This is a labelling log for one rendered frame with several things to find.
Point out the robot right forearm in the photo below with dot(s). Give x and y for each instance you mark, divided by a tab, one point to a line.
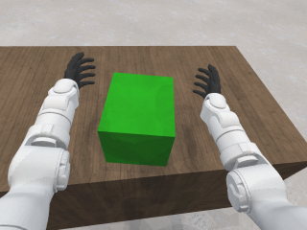
231	139

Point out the pedestal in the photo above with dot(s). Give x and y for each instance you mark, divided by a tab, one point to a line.
194	179

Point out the robot left forearm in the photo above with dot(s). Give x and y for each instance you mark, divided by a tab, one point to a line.
53	121

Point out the carton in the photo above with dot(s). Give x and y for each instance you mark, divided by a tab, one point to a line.
138	121

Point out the robot right hand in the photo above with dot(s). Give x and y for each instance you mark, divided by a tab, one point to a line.
213	82

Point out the robot left upper arm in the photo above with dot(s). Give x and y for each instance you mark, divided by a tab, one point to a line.
37	174

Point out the robot left hand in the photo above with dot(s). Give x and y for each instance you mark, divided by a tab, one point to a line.
74	69

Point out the robot right upper arm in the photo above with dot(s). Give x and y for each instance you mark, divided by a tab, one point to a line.
259	192

